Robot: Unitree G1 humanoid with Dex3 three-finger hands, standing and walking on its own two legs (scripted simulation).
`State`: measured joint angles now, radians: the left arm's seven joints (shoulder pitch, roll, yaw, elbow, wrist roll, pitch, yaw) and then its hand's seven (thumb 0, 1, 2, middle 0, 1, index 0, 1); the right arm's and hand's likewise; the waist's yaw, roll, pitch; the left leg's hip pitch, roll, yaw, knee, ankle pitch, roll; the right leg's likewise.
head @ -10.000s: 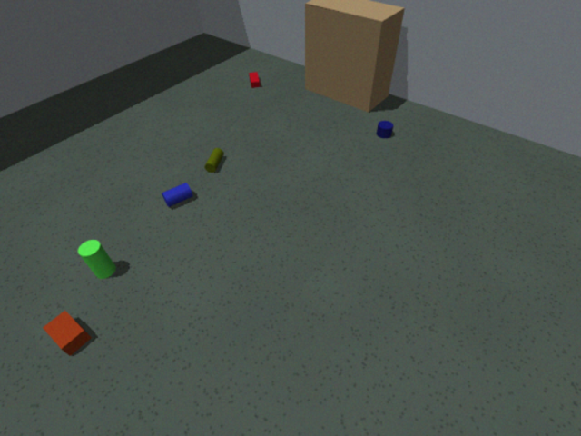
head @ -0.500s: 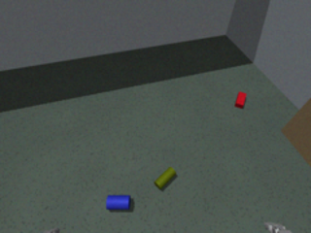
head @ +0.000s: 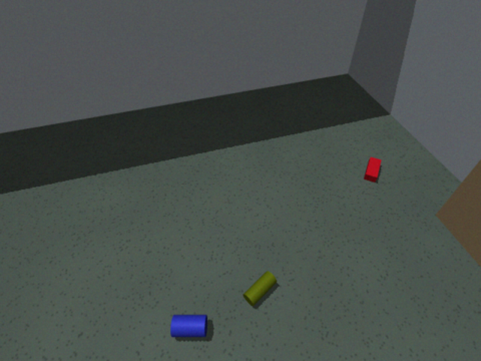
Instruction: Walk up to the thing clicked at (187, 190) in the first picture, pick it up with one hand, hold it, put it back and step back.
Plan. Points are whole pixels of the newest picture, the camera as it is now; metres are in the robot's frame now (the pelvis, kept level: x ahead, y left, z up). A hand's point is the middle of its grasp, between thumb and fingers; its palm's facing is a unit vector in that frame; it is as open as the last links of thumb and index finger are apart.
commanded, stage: walk up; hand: left
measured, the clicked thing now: (189, 325) +0.40 +0.24 -0.74
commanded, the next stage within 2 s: stand in 0.52 s
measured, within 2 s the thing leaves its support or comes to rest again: neither
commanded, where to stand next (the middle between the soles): +0.02 +0.01 m, yaw +0 degrees
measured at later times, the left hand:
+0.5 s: hand out of the picture +0.07 +0.26 -0.16, palm faces -0.01 -0.93 -0.36, open 7.4 cm
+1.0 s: hand out of the picture +0.10 +0.24 -0.15, palm faces -0.03 -0.94 -0.34, open 7.4 cm
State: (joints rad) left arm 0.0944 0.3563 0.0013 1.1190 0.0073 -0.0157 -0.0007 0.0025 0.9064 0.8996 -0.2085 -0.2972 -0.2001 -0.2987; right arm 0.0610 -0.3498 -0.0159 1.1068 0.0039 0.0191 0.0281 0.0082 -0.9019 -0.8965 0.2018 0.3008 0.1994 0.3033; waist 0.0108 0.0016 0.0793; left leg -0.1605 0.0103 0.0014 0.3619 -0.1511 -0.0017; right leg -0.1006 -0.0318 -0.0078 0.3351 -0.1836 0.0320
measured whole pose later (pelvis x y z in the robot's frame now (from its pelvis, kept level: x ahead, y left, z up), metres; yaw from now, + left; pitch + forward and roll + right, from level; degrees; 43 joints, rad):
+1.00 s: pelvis +0.03 -0.01 +0.00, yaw +0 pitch -2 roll +0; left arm 0.11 0.35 0.00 1.12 0.01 -0.02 0.00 0.00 0.91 0.90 -0.21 -0.30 -0.20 -0.30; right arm 0.10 -0.35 -0.01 1.13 -0.01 -0.01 0.01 0.01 -0.90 -0.90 0.20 0.30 0.20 0.30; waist 0.00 0.00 0.05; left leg -0.13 0.02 0.00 0.32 -0.17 -0.02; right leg -0.08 -0.02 -0.01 0.31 -0.21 0.01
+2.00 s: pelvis +0.02 -0.01 +0.00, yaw +0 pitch -3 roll +0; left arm 0.14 0.36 0.00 1.11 0.01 -0.01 0.00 0.00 0.91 0.90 -0.21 -0.30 -0.20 -0.30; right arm 0.12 -0.35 0.00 1.13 -0.01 -0.01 0.01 0.01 -0.90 -0.90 0.20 0.30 0.20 0.30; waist 0.00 -0.01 0.05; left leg -0.12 0.02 0.01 0.32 -0.15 -0.02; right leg -0.07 -0.02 0.00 0.30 -0.19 0.02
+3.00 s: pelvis +0.01 -0.01 -0.01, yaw +0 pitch +4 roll +0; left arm -0.03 0.34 0.10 1.07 0.04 -0.04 -0.01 0.00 0.66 0.93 -0.18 -0.53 -0.16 -0.54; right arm 0.18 -0.29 -0.01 0.87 0.04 -0.05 -0.03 0.01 -0.92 -0.90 0.20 0.30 0.20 0.30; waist -0.01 -0.01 0.05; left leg -0.38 0.02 0.00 0.52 -0.23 -0.01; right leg -0.32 -0.02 -0.01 0.52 -0.27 0.02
